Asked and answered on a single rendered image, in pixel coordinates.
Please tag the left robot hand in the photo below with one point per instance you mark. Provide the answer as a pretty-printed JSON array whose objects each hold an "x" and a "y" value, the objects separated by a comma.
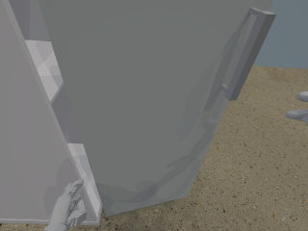
[{"x": 64, "y": 206}]

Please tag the handle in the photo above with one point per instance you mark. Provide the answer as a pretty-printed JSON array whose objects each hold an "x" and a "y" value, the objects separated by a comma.
[{"x": 251, "y": 50}]

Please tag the right robot hand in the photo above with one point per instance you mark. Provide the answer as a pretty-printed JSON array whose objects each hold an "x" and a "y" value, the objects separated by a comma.
[{"x": 301, "y": 115}]

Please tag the fridge door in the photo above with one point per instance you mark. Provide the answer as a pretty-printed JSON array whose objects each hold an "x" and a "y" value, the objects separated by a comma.
[{"x": 143, "y": 78}]

